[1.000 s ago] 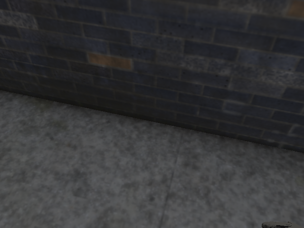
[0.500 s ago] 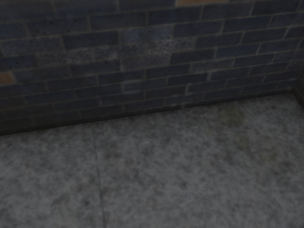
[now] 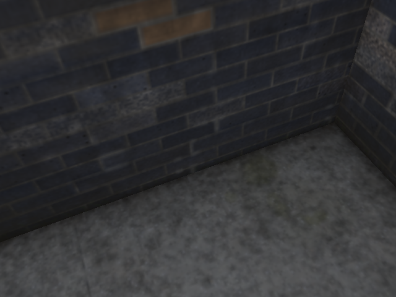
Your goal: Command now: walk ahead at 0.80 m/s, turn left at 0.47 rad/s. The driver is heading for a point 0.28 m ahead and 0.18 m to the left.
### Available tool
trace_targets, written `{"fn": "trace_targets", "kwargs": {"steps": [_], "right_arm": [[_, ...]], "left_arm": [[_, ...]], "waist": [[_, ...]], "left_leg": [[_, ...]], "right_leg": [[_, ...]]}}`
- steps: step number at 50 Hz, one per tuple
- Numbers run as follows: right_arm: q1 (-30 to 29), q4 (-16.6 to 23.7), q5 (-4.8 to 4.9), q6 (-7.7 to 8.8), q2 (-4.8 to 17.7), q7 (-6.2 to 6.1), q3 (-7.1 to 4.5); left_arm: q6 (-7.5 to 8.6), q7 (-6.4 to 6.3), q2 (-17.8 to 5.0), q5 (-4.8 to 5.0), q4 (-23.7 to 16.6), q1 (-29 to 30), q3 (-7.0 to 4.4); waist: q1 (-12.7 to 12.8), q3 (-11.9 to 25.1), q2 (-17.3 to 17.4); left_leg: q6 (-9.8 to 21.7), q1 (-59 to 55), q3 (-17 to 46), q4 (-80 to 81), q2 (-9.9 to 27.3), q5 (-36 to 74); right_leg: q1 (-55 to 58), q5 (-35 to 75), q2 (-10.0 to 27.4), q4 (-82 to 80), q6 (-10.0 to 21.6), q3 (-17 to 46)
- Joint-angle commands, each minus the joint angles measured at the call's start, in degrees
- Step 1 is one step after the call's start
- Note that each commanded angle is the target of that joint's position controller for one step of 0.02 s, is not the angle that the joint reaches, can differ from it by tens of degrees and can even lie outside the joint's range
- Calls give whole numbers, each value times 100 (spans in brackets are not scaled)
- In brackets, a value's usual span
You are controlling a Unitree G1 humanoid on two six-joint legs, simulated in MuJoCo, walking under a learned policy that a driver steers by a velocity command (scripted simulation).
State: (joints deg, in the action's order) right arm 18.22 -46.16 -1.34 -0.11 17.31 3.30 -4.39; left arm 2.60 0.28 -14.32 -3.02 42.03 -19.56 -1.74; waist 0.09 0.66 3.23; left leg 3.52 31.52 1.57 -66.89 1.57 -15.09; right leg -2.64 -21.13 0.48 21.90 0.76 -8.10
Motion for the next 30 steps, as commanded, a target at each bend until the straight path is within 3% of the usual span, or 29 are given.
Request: {"fn": "trace_targets", "kwargs": {"steps": [1, 3, 7, 9, 10, 11, 12, 13, 14, 15, 16, 17, 18, 19, 21, 22, 24, 25, 27, 28, 30], "right_arm": [[-769, 476, -3, 6, 376, 140, -45], [-1123, 576, 22, 6, 246, 170, 25], [-1805, 884, 25, 12, 77, 231, 202], [-1814, 967, 63, -22, 60, 176, 259], [-1655, 954, 72, -47, 129, 141, 253], [-1114, 820, 19, -55, 308, 105, 206], [-154, 542, -23, -42, 496, 52, 116], [1099, 109, -62, 24, 777, -40, -34], [1495, -139, -74, 74, 945, -173, -165], [851, -63, -114, 79, 1529, -274, -279], [449, 459, 181, 190, 1403, -338, -233], [218, 486, 173, 328, 1035, -318, -183], [-268, 497, 183, 442, 953, -236, -128], [-733, 561, 118, 524, 744, -232, -33], [-923, 566, 96, 524, 634, -279, 65], [-916, 462, 178, 536, 605, -325, 96], [-1001, 368, 231, 573, 607, -425, 146], [-1105, 411, 210, 556, 668, -474, 138], [-850, 293, 202, 481, 664, -563, 162], [-623, 218, 208, 438, 683, -601, 164], [-583, 183, 160, 396, 752, -616, 142]], "left_arm": [[239, -22, -529, 60, -68, -216, -119], [311, -17, -506, 66, 130, -397, -122], [335, -108, -477, 96, 479, -583, -73], [344, -202, -719, 107, 560, -540, -79], [322, -274, -927, 113, 612, -630, -119], [285, -356, -1115, 83, 583, -498, -161], [214, -389, -1293, 77, 541, -288, -211], [157, -376, -1331, 57, 449, -69, -229], [145, -256, -1141, 131, 464, 59, -192], [245, -166, -272, 137, 131, -284, 6], [587, -101, -497, 474, -235, -489, 64], [664, -141, -938, 693, -203, 37, -57], [626, -179, -997, 673, -313, 271, -99], [525, -213, -995, 506, -206, 324, -116], [353, -180, -1023, 338, -152, 119, -176], [315, -154, -862, 280, -306, 258, -169], [315, -139, -452, 201, -494, 481, -82], [354, -151, -368, 219, -567, 599, -70], [333, -145, -349, 131, -691, 1092, -18], [332, -117, -331, 128, -763, 1373, -8], [346, -47, -455, 190, -867, 1596, -20]], "waist": [[175, -801, -898], [143, -1096, -789], [82, -1284, -707], [-101, -1012, -772], [-237, -753, -938], [-550, -436, -1070], [-1010, 25, -1137], [-1473, 528, -1055], [-1581, 562, -477], [-548, 577, 910], [-547, 2116, 880], [-628, 1417, -255], [-222, 282, -887], [5, -83, -1270], [231, -369, -961], [311, -385, -686], [374, -227, -248], [313, -81, -161], [25, 270, -227], [-152, 399, -252], [-217, 486, 49]], "left_leg": [[-89, 1817, 150, -393, 235, 714], [-35, 2015, -7, -118, 196, 1027], [273, 1683, -903, 1116, 105, 1147], [536, 477, -1447, 1852, -283, 1071], [656, 75, -1582, 1968, -483, 948], [762, -559, -1508, 2138, -649, 780], [882, -1549, -1330, 2246, -805, 561], [1066, -2776, -862, 2860, -813, 645], [1259, -3806, -212, 3805, -494, 1074], [1452, -4858, 1660, 3017, 945, 3876], [2460, -5743, 4149, 4488, 1836, 2317], [2199, -4972, 3907, 5140, 1764, 1629], [1917, -3768, 3242, 5349, 1538, 1952], [1671, -2905, 2584, 5394, 1394, 2768], [1267, -1946, 1430, 5447, 971, 4172], [1054, -1571, 908, 5463, 605, 4556], [726, -1167, 86, 5307, 30, 5933], [599, -1276, -121, 5237, -81, 6021], [308, -1904, -289, 5045, -213, 5229], [214, -2208, -226, 4930, -154, 4909], [207, -2531, 78, 4782, 123, 4517]], "right_leg": [[484, 1193, 1411, -1479, 220, 756], [381, 1882, 1346, -1671, 165, 286], [481, 3863, 1094, -1712, -26, -620], [410, 6628, 1089, -1295, -172, -932], [698, 8057, 1201, -860, -193, -945], [810, 9076, 1321, -137, -181, -874], [656, 9404, 1430, 1023, -101, -739], [284, 8674, 1405, 2531, 26, -522], [-648, 4708, 615, 4656, 81, -576], [-2715, -1036, -236, 6774, -45, -68], [-3472, -1135, -437, 7429, -121, 1650], [-3506, -598, -126, 6962, -54, 1789], [-3537, -237, 113, 6432, -97, 1593], [-3240, -75, 403, 6163, -166, 1433], [-2569, 232, 630, 5395, -234, 1298], [-2341, 413, 601, 4732, -257, 1113], [-2048, 953, 238, 3764, -373, 668], [-2040, 1295, 130, 3146, -423, 528], [-1986, 2252, -82, 1839, -568, 412], [-1937, 2671, -171, 1359, -594, 401], [-1815, 3040, -158, 891, -468, 629]]}}
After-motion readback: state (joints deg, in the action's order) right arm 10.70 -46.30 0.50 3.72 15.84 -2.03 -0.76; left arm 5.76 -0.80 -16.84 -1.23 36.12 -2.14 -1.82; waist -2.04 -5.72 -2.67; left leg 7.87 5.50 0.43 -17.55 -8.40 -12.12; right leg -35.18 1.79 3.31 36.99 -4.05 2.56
